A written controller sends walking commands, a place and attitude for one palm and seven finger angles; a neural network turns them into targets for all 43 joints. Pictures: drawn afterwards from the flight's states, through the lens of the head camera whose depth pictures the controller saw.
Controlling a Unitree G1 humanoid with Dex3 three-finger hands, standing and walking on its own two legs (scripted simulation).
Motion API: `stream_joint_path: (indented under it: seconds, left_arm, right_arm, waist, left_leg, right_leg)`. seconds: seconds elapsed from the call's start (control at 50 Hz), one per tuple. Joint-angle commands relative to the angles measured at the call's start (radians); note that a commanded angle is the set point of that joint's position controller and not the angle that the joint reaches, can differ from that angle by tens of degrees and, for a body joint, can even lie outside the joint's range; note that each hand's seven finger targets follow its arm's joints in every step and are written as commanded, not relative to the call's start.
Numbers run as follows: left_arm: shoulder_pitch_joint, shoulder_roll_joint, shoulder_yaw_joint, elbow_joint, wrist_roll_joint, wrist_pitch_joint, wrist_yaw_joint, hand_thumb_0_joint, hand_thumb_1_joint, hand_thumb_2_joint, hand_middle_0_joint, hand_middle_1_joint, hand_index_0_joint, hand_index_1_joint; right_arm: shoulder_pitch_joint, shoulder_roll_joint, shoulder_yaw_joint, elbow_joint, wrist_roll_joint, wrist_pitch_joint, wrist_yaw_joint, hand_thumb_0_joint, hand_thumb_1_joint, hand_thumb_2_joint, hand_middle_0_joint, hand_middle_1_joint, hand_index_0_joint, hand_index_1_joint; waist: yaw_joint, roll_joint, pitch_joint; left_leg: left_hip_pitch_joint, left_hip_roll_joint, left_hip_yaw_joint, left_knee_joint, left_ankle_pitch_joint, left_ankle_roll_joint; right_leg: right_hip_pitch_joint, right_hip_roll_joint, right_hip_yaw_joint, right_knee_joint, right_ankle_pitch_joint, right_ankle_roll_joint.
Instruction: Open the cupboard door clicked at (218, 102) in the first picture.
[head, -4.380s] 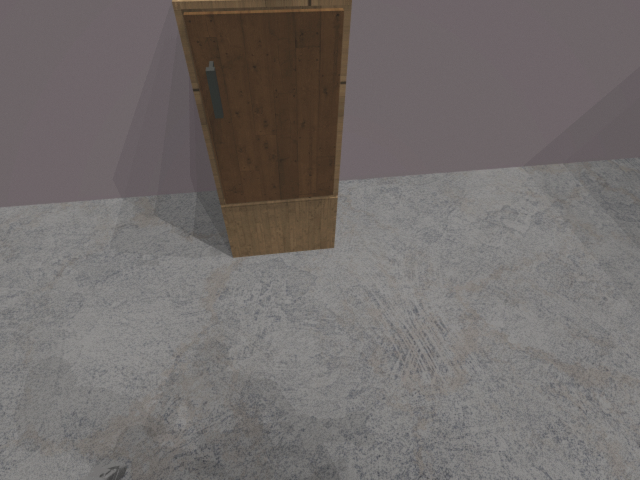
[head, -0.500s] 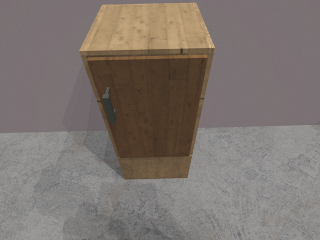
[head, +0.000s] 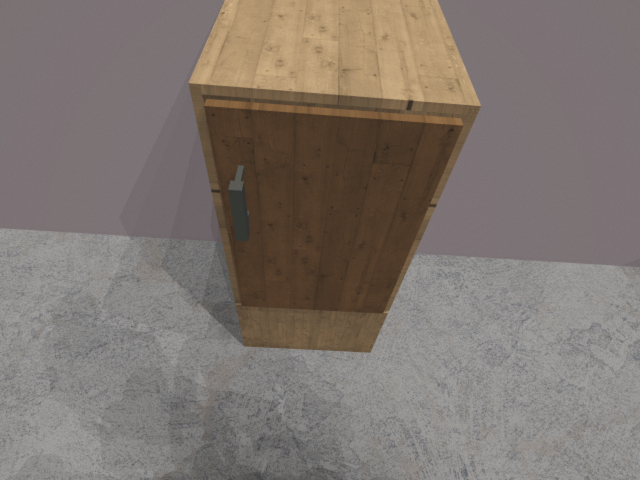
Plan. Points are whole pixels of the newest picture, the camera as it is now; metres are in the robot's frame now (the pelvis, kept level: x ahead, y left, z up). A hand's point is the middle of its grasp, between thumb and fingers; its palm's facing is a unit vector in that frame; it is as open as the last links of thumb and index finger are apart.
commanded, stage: come to a stop and stand still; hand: left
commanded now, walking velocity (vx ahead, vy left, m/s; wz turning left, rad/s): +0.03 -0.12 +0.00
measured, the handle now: (241, 204) +0.53 +0.17 -0.02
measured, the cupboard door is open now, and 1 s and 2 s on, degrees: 0 0 0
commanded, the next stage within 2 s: look again from close up in 1.32 s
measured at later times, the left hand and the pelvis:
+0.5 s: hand out of the picture -0.03 +0.11 -0.17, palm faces +0.03 -0.98 -0.17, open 7.3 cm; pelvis -0.03 -0.05 +0.00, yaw +0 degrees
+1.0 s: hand out of the picture -0.02 +0.10 -0.17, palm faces +0.06 -0.99 -0.15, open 7.4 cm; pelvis +0.00 -0.05 +0.00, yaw +0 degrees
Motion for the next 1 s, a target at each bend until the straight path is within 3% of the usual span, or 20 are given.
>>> stream_joint_path:
  seconds: [0.0,0.1,0.16,0.18,0.2,0.22,0.24,0.26,0.28,0.34,0.44,0.62,0.82,0.98]
  left_arm:
    - [0.064,0.043,-0.006,-0.031,-0.002,-0.013,-0.011,0.0,0.9,0.9,-0.2,-0.3,-0.2,-0.3]
    - [0.038,0.027,-0.019,-0.029,-0.001,-0.014,-0.016,0.0,0.9,0.9,-0.2,-0.3,-0.2,-0.3]
    - [0.118,0.015,-0.022,0.008,-0.004,-0.024,-0.012,0.0,0.9,0.9,-0.2,-0.3,-0.2,-0.3]
    - [0.159,0.018,-0.024,0.024,-0.004,-0.03,-0.009,0.0,0.9,0.9,-0.2,-0.3,-0.2,-0.3]
    - [0.164,0.046,-0.024,0.031,0.0,-0.039,-0.004,0.0,0.9,0.9,-0.2,-0.3,-0.2,-0.3]
    - [0.145,0.079,-0.025,0.031,0.001,-0.047,0.0,0.0,0.9,0.9,-0.2,-0.3,-0.2,-0.3]
    - [0.117,0.103,-0.028,0.024,-0.004,-0.05,0.0,0.0,0.9,0.9,-0.2,-0.3,-0.2,-0.3]
    - [0.093,0.108,-0.026,0.027,-0.004,-0.057,-0.001,0.0,0.9,0.9,-0.2,-0.3,-0.2,-0.3]
    - [0.082,0.088,-0.031,0.029,-0.005,-0.058,0.0,0.0,0.9,0.9,-0.2,-0.3,-0.2,-0.3]
    - [0.087,0.053,-0.04,0.037,-0.011,-0.059,0.001,0.0,0.9,0.9,-0.2,-0.3,-0.2,-0.3]
    - [0.126,0.037,-0.039,0.058,-0.015,-0.053,0.004,0.0,0.9,0.9,-0.2,-0.3,-0.2,-0.3]
    - [0.177,-0.004,-0.041,0.082,-0.017,-0.059,0.007,0.0,0.9,0.9,-0.2,-0.3,-0.2,-0.3]
    - [0.207,-0.024,-0.042,0.091,-0.013,-0.064,0.013,0.0,0.9,0.9,-0.2,-0.3,-0.2,-0.3]
    - [0.213,-0.017,-0.044,0.089,-0.01,-0.065,0.014,0.0,0.9,0.9,-0.2,-0.3,-0.2,-0.3]
  right_arm:
    - [0.053,-0.165,-0.028,-0.024,0.006,-0.019,-0.01,0.0,-0.9,-0.9,0.2,0.3,0.2,0.3]
    - [0.096,-0.198,-0.045,0.01,0.002,-0.01,-0.003,0.0,-0.9,-0.9,0.2,0.3,0.2,0.3]
    - [0.073,-0.194,-0.045,0.018,0.007,-0.009,0.004,0.0,-0.9,-0.9,0.2,0.3,0.2,0.3]
    - [0.061,-0.183,-0.044,0.019,0.013,-0.008,0.006,0.0,-0.9,-0.9,0.2,0.3,0.2,0.3]
    - [0.069,-0.148,-0.039,0.025,0.02,-0.01,0.011,0.0,-0.9,-0.9,0.2,0.3,0.2,0.3]
    - [0.066,-0.104,-0.027,0.021,0.025,-0.009,0.016,0.0,-0.9,-0.9,0.2,0.3,0.2,0.3]
    - [0.057,-0.075,-0.014,0.016,0.024,-0.007,0.023,0.0,-0.9,-0.9,0.2,0.3,0.2,0.3]
    - [0.047,-0.068,-0.007,0.025,0.014,0.004,0.024,0.0,-0.9,-0.9,0.2,0.3,0.2,0.3]
    - [0.053,-0.076,-0.007,0.036,0.01,0.008,0.023,0.0,-0.9,-0.9,0.2,0.3,0.2,0.3]
    - [0.134,-0.075,0.002,0.089,0.01,-0.004,0.019,0.0,-0.9,-0.9,0.2,0.3,0.2,0.3]
    - [0.161,-0.063,0.007,0.119,0.01,0.0,0.015,0.0,-0.9,-0.9,0.2,0.3,0.2,0.3]
    - [0.216,-0.043,0.011,0.145,0.013,-0.013,0.003,0.0,-0.9,-0.9,0.2,0.3,0.2,0.3]
    - [0.208,-0.036,0.007,0.143,0.017,-0.021,-0.003,0.0,-0.9,-0.9,0.2,0.3,0.2,0.3]
    - [0.172,-0.049,0.008,0.134,0.017,-0.021,-0.003,0.0,-0.9,-0.9,0.2,0.3,0.2,0.3]
  waist:
    - [-0.026,0.174,-0.118]
    - [-0.063,0.193,-0.111]
    - [-0.031,0.193,-0.126]
    - [-0.012,0.167,-0.124]
    - [-0.013,0.095,-0.1]
    - [-0.028,0.005,-0.068]
    - [-0.036,-0.013,-0.048]
    - [-0.037,-0.141,-0.016]
    - [-0.034,-0.169,0.026]
    - [-0.049,-0.035,0.023]
    - [-0.033,0.02,0.069]
    - [-0.024,0.06,0.017]
    - [-0.018,0.037,-0.003]
    - [-0.017,0.033,0.007]
  left_leg:
    - [0.181,0.272,-0.22,-0.213,0.401,0.125]
    - [0.207,0.283,-0.247,-0.219,0.316,0.121]
    - [0.155,0.237,-0.209,-0.195,0.24,0.083]
    - [0.111,0.21,-0.184,-0.167,0.175,0.054]
    - [0.047,0.161,-0.149,-0.122,0.117,0.012]
    - [0.003,0.1,-0.092,-0.086,0.022,-0.033]
    - [0.033,0.063,-0.071,-0.085,-0.04,-0.051]
    - [0.06,0.05,-0.06,-0.069,-0.043,-0.057]
    - [0.078,0.055,-0.065,-0.055,-0.023,-0.054]
    - [0.121,0.077,-0.081,-0.105,0.076,-0.048]
    - [0.079,0.078,-0.078,-0.112,0.042,-0.055]
    - [0.087,0.091,-0.088,-0.116,0.115,-0.05]
    - [0.111,0.102,-0.087,-0.108,0.192,-0.043]
    - [0.129,0.103,-0.087,-0.114,0.215,-0.041]
  right_leg:
    - [-0.029,-0.025,0.021,-0.024,0.0,0.012]
    - [0.034,-0.027,-0.015,-0.219,-0.032,0.007]
    - [0.15,-0.015,-0.049,-0.411,0.107,-0.002]
    - [0.217,-0.018,-0.054,-0.526,0.205,-0.005]
    - [0.27,-0.059,0.005,-0.622,0.265,-0.016]
    - [0.243,-0.15,0.104,-0.653,0.252,-0.052]
    - [0.156,-0.207,0.132,-0.68,0.182,-0.08]
    - [0.068,-0.187,0.147,-0.713,0.092,-0.089]
    - [0.013,-0.178,0.145,-0.738,0.031,-0.091]
    - [0.042,-0.116,0.084,-0.679,0.093,-0.07]
    - [0.044,-0.1,0.081,-0.692,0.027,-0.066]
    - [0.125,-0.083,0.048,-0.647,0.178,-0.064]
    - [0.168,-0.079,0.023,-0.613,0.325,-0.056]
    - [0.172,-0.083,0.018,-0.609,0.363,-0.049]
